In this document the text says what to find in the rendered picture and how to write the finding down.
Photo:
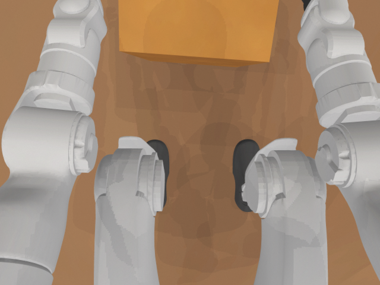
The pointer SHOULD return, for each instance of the right robot foot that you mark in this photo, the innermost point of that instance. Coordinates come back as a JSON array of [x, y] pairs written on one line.
[[244, 152]]

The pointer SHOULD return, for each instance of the carton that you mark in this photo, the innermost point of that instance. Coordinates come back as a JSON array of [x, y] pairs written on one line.
[[228, 33]]

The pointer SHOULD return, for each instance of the left robot upper arm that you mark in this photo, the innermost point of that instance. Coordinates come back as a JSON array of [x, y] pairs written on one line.
[[45, 149]]

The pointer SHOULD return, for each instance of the robot right forearm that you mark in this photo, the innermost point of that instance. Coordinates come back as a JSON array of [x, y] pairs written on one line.
[[340, 70]]

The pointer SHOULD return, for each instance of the robot left forearm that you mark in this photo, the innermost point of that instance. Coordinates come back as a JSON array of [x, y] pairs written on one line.
[[68, 62]]

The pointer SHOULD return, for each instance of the right robot thigh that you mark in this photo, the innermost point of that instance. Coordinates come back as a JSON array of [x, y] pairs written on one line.
[[294, 236]]

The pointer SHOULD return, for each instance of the right robot upper arm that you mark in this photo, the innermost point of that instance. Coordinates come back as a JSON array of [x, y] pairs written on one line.
[[348, 157]]

